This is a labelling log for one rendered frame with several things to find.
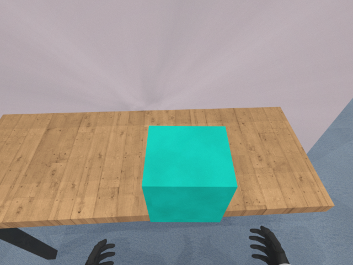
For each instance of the table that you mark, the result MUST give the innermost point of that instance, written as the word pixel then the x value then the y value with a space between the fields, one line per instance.
pixel 87 168

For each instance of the robot left hand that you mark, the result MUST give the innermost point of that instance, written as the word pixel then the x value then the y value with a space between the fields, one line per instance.
pixel 95 257

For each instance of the carton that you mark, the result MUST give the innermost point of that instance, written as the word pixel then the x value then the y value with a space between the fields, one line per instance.
pixel 188 174

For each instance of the robot right hand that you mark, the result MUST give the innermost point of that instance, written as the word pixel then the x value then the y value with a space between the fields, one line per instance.
pixel 273 250

